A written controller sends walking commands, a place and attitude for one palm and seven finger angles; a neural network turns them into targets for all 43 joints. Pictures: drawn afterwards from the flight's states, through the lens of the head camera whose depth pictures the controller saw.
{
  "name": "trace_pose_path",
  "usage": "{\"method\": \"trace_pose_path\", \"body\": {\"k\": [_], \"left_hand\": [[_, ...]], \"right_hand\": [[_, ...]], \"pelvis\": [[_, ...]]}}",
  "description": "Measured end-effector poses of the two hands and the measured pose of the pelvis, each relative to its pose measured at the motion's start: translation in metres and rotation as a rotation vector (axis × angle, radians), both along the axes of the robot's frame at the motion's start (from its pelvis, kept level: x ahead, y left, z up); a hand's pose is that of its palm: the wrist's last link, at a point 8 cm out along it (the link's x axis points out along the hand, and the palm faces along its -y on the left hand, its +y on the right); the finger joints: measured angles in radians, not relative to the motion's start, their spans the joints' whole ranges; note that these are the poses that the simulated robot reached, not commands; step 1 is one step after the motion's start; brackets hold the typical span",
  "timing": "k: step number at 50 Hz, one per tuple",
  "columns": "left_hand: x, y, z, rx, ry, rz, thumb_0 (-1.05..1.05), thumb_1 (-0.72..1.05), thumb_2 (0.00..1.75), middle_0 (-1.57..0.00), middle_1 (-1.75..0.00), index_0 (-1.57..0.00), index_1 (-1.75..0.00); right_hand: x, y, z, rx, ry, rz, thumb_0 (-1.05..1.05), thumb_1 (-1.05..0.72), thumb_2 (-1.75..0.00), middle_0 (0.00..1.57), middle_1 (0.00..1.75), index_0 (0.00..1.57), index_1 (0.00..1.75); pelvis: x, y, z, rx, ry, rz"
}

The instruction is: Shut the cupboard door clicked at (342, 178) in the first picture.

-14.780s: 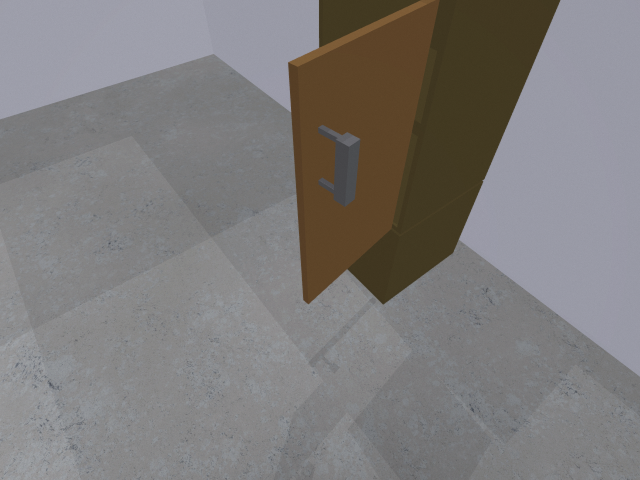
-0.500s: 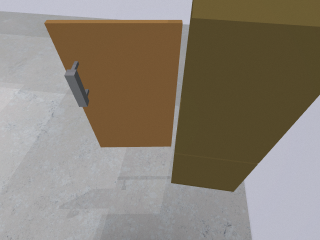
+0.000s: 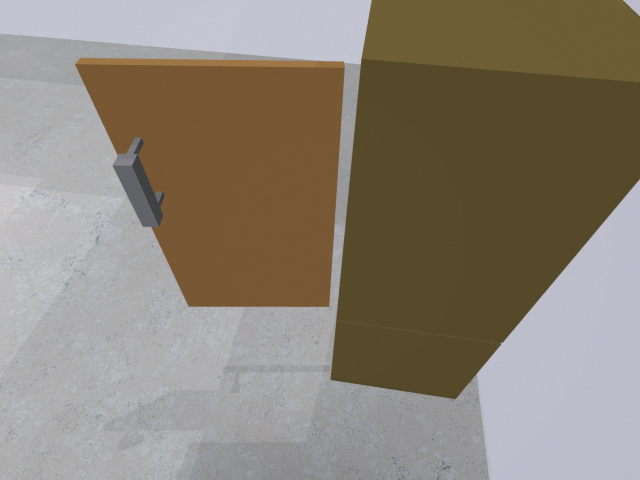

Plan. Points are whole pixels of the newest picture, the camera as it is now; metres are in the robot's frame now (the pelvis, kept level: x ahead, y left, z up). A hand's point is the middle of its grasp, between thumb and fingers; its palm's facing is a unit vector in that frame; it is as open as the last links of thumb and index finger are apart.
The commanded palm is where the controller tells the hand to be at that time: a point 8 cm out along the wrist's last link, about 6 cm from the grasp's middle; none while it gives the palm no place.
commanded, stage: come to a stop and stand still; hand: left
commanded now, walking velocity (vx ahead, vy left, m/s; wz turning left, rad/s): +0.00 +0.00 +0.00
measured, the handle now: (144, 182) +0.51 +0.30 +0.07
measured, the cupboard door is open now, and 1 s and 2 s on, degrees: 99 99 99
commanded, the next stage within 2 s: look again from close up in 0.02 s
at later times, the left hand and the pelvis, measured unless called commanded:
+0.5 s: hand out of the picture +0.02 +0.24 -0.19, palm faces +0.02 -0.97 -0.22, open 7.4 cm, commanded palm none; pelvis +0.00 +0.05 -0.01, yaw -1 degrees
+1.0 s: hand out of the picture -0.11 +0.27 -0.17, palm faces +0.04 -0.98 -0.21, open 7.4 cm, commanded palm none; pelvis -0.04 +0.08 +0.00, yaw +0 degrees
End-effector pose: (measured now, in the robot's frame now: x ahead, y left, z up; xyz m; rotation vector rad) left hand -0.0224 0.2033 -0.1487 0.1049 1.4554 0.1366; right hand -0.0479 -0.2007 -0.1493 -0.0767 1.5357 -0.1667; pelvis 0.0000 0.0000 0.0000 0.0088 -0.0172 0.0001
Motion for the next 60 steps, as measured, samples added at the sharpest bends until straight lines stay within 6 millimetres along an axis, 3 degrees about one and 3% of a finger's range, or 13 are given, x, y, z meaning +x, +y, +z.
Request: {"method": "trace_pose_path", "body": {"k": [9,14,20,26,31,37,47,53,56,60], "left_hand": [[0.011,0.004,-0.001,0.003,-0.009,-0.017,0.01,0.91,0.9,-0.2,-0.3,-0.2,-0.3],[0.023,0.029,-0.001,0.052,-0.067,-0.007,0.01,0.91,0.9,-0.21,-0.3,-0.2,-0.3],[0.035,0.06,-0.007,0.067,-0.126,-0.016,0.01,0.91,0.9,-0.2,-0.3,-0.2,-0.3],[0.04,0.087,-0.007,0.074,-0.172,-0.046,0.01,0.91,0.9,-0.2,-0.3,-0.2,-0.3],[0.033,0.104,-0.003,0.078,-0.194,-0.057,0.0,0.91,0.9,-0.2,-0.3,-0.2,-0.3],[0.009,0.118,0.0,0.081,-0.163,-0.063,0.0,0.91,0.9,-0.2,-0.3,-0.2,-0.3],[-0.062,0.117,0.007,0.074,-0.009,-0.018,0.0,0.91,0.9,-0.2,-0.3,-0.2,-0.3],[-0.102,0.11,0.001,0.029,0.118,0.037,0.0,0.91,0.9,-0.2,-0.3,-0.2,-0.3],[-0.097,0.114,-0.011,-0.003,0.151,0.018,0.01,0.91,0.9,-0.2,-0.3,-0.2,-0.3],[-0.053,0.118,-0.009,-0.01,0.088,-0.039,0.01,0.91,0.9,-0.2,-0.3,-0.2,-0.3]], "right_hand": [[0.035,0.0,-0.002,-0.014,-0.072,0.034,0.0,-0.91,-0.9,0.2,0.3,0.2,0.3],[0.067,-0.008,-0.004,-0.064,-0.168,0.056,0.01,-0.92,-0.9,0.2,0.3,0.2,0.3],[0.112,-0.003,0.009,-0.114,-0.305,0.081,0.01,-0.91,-0.9,0.2,0.3,0.2,0.3],[0.129,0.012,0.02,-0.128,-0.396,0.106,0.0,-0.91,-0.9,0.2,0.3,0.2,0.3],[0.116,0.027,0.023,-0.116,-0.4,0.127,0.0,-0.91,-0.9,0.2,0.3,0.2,0.3],[0.082,0.039,0.02,-0.095,-0.339,0.125,0.0,-0.9,-0.9,0.2,0.3,0.2,0.3],[0.02,0.042,0.012,-0.074,-0.173,0.085,0.0,-0.9,-0.9,0.2,0.3,0.2,0.3],[0.009,0.047,0.014,-0.093,-0.139,0.053,0.01,-0.9,-0.9,0.2,0.3,0.2,0.3],[0.007,0.056,0.007,-0.116,-0.169,0.034,0.0,-0.9,-0.9,0.2,0.3,0.2,0.3],[-0.006,0.073,0.008,-0.097,-0.142,0.005,0.0,-0.91,-0.9,0.2,0.3,0.2,0.3]], "pelvis": [[0.011,0.005,-0.003,-0.004,0.019,0.004],[0.015,0.017,-0.009,-0.01,0.023,0.01],[0.013,0.034,-0.011,-0.012,0.001,-0.001],[-0.003,0.052,-0.011,-0.02,-0.013,-0.016],[-0.018,0.065,-0.009,-0.026,-0.02,-0.012],[-0.035,0.075,-0.006,-0.024,-0.016,-0.008],[-0.045,0.08,-0.001,-0.024,-0.002,-0.002],[-0.038,0.09,-0.004,-0.025,0.016,-0.02],[-0.032,0.1,-0.014,-0.033,0.014,-0.025],[-0.025,0.105,-0.009,-0.014,0.002,-0.05]]}}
